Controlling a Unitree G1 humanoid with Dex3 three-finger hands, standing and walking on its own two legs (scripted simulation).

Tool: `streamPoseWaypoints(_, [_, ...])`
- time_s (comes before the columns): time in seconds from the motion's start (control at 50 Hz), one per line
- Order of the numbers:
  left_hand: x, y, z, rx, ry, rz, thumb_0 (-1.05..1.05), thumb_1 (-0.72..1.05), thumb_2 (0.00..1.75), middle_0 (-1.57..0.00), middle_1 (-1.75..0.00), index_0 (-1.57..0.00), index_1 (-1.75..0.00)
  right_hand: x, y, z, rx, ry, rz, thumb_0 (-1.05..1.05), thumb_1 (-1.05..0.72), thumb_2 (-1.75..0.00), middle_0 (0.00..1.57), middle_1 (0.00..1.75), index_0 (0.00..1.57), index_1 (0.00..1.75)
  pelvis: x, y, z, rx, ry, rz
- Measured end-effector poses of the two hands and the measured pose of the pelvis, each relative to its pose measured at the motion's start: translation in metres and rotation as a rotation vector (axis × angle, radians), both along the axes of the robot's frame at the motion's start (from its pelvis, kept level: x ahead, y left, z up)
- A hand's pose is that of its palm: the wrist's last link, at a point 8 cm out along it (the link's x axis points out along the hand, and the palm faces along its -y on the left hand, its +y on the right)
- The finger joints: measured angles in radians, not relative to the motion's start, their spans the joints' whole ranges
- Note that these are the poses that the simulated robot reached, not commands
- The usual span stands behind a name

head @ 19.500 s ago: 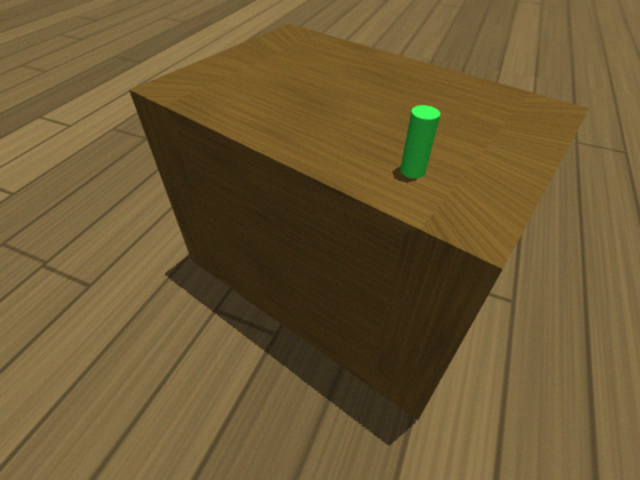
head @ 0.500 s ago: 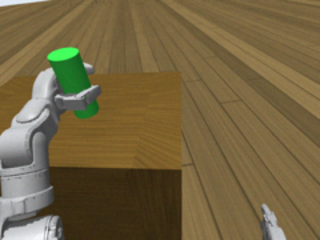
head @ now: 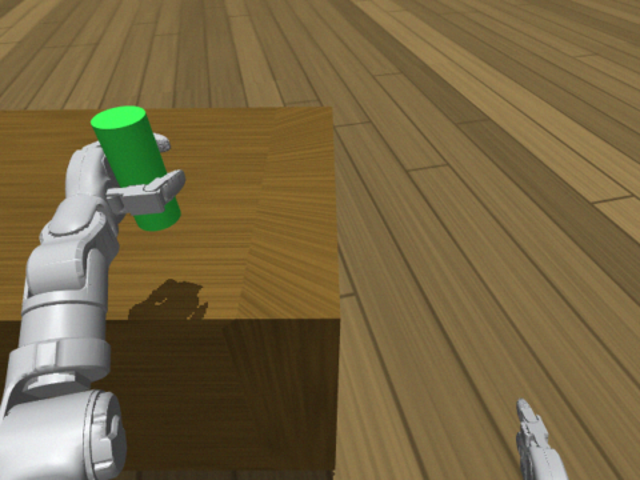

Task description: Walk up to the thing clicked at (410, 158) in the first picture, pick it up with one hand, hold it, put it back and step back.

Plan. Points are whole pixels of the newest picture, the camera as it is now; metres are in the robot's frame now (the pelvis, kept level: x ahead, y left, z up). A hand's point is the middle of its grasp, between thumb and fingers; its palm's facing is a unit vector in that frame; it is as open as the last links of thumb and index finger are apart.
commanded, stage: crouch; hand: left
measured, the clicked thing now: (141, 172) +0.43 +0.20 +0.22
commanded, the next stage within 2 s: lower in 1.00 s
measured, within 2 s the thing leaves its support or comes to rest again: rests again in 1.92 s
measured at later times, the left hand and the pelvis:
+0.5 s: hand (159, 178) +0.47 +0.20 +0.18, palm faces +0.14 -0.99 +0.00, open 7.4 cm; pelvis +0.02 +0.00 +0.00, yaw +0 degrees
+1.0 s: hand (170, 187) +0.49 +0.20 +0.15, palm faces +0.13 -0.99 +0.00, open 7.4 cm; pelvis +0.01 +0.01 +0.00, yaw -1 degrees
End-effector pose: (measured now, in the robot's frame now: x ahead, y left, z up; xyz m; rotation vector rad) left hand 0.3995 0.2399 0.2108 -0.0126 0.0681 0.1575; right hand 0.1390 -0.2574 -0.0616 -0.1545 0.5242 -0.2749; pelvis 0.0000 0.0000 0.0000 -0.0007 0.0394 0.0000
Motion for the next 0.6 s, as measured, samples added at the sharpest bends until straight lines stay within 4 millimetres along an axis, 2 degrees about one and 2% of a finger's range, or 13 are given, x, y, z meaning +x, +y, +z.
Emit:
streamPoseWaypoints(0.1, [0.012, 0.006, -0.002, 0.007, -0.030, -0.002, 0.00, -0.09, 1.13, -0.85, -1.08, -0.89, -1.09, 0.010, 0.001, 0.006, -0.010, -0.016, 0.011, -0.02, 0.57, -0.04, 0.06, 0.05, 0.05, 0.05, 0.005, 0.000, 0.000, -0.003, 0.014, -0.003])
streamPoseWaypoints(0.22, [0.021, 0.010, -0.017, 0.019, -0.012, -0.011, 0.00, -0.09, 1.13, -0.85, -1.08, -0.89, -1.09, 0.020, 0.011, 0.007, 0.004, -0.017, 0.045, -0.02, 0.57, -0.04, 0.06, 0.05, 0.05, 0.05, 0.012, 0.002, 0.002, -0.005, 0.032, -0.002])
streamPoseWaypoints(0.34, [0.027, 0.010, -0.026, 0.022, -0.017, -0.016, 0.00, -0.09, 1.13, -0.85, -1.08, -0.89, -1.09, 0.019, 0.016, 0.004, 0.016, 0.013, 0.048, -0.02, 0.57, -0.04, 0.06, 0.06, 0.05, 0.05, 0.019, 0.004, 0.002, -0.006, 0.038, -0.005])
streamPoseWaypoints(0.5, [0.039, 0.008, -0.026, 0.018, -0.046, -0.014, 0.00, -0.10, 1.13, -0.85, -1.08, -0.89, -1.09, 0.022, 0.015, 0.008, 0.004, 0.029, 0.034, -0.02, 0.57, -0.04, 0.06, 0.06, 0.05, 0.05, 0.021, 0.005, 0.003, -0.008, 0.040, -0.007])
streamPoseWaypoints(0.6, [0.044, 0.009, -0.035, 0.017, -0.025, -0.017, 0.00, -0.10, 1.14, -0.85, -1.08, -0.89, -1.09, 0.023, 0.014, 0.009, 0.002, 0.038, 0.033, -0.02, 0.56, -0.04, 0.06, 0.05, 0.05, 0.05, 0.021, 0.005, 0.003, -0.009, 0.051, -0.009])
